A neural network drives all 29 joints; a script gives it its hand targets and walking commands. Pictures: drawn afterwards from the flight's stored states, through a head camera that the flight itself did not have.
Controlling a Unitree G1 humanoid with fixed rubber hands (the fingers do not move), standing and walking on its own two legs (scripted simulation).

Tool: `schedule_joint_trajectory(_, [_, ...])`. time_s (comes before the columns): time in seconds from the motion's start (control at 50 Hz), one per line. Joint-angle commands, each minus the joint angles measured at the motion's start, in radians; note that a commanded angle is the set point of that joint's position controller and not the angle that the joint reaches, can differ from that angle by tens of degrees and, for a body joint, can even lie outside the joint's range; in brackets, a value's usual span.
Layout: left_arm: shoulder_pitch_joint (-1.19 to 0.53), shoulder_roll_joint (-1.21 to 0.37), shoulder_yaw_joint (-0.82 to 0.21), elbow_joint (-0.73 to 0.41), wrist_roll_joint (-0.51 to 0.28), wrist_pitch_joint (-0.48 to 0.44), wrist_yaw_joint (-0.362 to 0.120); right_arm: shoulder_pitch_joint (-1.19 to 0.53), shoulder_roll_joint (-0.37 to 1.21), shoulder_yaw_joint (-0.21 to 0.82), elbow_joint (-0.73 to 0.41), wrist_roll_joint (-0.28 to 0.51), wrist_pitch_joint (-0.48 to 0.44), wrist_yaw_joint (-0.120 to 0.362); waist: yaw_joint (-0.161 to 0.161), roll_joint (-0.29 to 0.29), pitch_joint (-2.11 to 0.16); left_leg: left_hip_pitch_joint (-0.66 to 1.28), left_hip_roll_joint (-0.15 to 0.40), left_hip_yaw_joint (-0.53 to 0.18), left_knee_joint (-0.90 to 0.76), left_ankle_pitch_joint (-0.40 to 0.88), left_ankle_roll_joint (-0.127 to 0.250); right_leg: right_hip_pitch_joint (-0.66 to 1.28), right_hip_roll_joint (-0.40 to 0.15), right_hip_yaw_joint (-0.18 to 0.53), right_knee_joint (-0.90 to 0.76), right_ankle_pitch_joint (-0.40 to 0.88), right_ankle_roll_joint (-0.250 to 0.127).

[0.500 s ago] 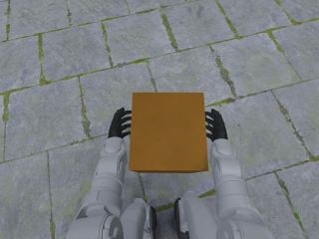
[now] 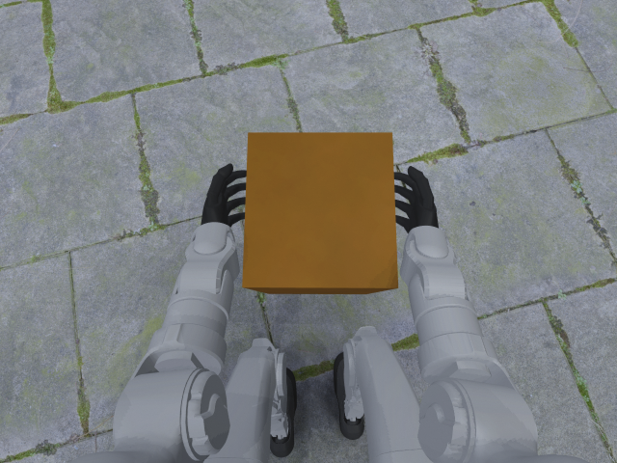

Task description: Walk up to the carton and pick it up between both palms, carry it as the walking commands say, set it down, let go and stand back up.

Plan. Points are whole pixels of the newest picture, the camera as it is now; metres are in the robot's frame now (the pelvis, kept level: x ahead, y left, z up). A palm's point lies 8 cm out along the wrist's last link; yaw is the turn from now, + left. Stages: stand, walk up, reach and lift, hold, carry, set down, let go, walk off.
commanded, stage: set down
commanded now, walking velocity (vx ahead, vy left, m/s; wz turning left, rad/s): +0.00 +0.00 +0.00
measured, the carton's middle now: (318, 229) +0.43 -0.02 -0.14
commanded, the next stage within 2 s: none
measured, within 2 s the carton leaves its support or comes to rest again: neither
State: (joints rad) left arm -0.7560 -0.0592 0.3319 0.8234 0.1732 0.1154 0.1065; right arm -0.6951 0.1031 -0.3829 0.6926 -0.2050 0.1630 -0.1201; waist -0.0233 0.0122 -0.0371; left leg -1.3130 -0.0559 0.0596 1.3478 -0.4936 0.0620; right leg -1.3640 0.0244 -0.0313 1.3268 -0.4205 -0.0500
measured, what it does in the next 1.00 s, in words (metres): lowers itself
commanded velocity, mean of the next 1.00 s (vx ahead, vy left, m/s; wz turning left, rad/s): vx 0.00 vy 0.00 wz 0.00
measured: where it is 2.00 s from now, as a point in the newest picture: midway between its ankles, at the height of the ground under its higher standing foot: (317, 418)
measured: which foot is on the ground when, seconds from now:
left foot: down 0.00-1.00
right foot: down 0.00-1.00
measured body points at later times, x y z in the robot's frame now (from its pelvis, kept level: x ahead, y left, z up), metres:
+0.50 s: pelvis -0.01 +0.00 -0.08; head +0.23 -0.01 +0.31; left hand +0.46 +0.12 -0.16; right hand +0.44 -0.15 -0.16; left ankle +0.07 +0.09 -0.59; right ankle +0.10 -0.09 -0.59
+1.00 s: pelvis -0.02 +0.00 -0.15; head +0.26 -0.01 +0.20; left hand +0.49 +0.12 -0.25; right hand +0.47 -0.16 -0.25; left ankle +0.07 +0.09 -0.59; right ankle +0.10 -0.09 -0.59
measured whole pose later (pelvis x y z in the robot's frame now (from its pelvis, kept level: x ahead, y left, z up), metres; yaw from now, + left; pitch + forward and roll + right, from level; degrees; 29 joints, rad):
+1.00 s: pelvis -0.02 +0.00 -0.15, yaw +2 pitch +37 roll +1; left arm -1.11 0.03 0.35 0.84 0.13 0.24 0.14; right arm -1.06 -0.02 -0.41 0.75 -0.14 0.26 -0.12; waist -0.03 0.02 0.03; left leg -1.93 -0.09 0.05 1.87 -0.59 0.05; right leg -1.98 0.04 -0.04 1.84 -0.51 -0.04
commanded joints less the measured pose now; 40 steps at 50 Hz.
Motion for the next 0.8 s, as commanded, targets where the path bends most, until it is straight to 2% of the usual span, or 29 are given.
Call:
schedule_joint_trajectory(0.0, [-0.576,-0.906,-0.425,-0.045,-0.048,-0.032,-0.132,-0.608,0.888,0.484,-0.030,0.062,-0.039,0.118,0.001,-0.020,-0.820,0.230,-0.125,-0.171,-0.115,0.212,-0.028,0.495,0.134,0.155,-0.070,0.234,0.041])
schedule_joint_trajectory(0.18, [-0.650,-0.929,-0.435,-0.050,-0.075,-0.001,-0.138,-0.692,0.890,0.485,-0.024,0.086,-0.019,0.132,0.003,-0.018,-0.890,0.149,-0.134,-0.159,-0.012,0.226,-0.036,0.400,0.144,0.139,0.034,0.244,0.046])
schedule_joint_trajectory(0.78, [-0.924,-0.915,-0.416,-0.033,-0.121,0.077,-0.140,-0.990,0.826,0.444,-0.001,0.149,0.044,0.179,-0.023,-0.002,-1.020,-0.107,-0.146,-0.118,0.279,0.194,-0.052,0.120,0.147,0.080,0.322,0.237,0.045])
